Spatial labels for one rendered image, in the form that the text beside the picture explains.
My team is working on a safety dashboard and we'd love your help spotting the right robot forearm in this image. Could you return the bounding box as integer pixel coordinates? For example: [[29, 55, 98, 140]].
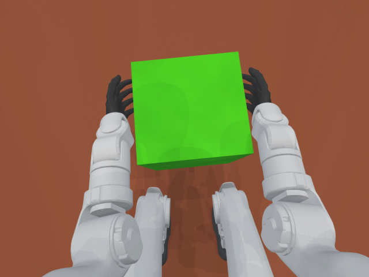
[[251, 103, 336, 241]]

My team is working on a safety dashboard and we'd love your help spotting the right robot foot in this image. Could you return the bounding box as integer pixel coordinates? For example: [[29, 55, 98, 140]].
[[212, 208, 227, 261]]

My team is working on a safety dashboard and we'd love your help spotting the right robot thigh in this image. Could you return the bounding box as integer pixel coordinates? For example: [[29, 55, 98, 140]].
[[212, 187, 274, 277]]

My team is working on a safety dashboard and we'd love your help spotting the robot right upper arm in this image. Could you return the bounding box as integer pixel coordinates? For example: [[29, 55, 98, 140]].
[[261, 201, 369, 277]]

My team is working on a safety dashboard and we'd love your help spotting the left robot forearm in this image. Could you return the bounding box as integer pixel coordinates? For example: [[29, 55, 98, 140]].
[[71, 113, 134, 259]]

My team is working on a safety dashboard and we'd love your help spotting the robot left hand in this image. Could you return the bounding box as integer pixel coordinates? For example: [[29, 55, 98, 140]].
[[106, 75, 134, 118]]

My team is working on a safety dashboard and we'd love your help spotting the carton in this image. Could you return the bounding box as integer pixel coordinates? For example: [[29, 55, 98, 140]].
[[131, 52, 254, 170]]

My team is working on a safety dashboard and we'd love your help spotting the robot left upper arm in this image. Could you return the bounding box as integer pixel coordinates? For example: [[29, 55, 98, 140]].
[[42, 213, 143, 277]]

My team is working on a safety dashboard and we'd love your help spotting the robot right hand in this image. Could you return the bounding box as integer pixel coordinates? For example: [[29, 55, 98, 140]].
[[242, 68, 272, 116]]

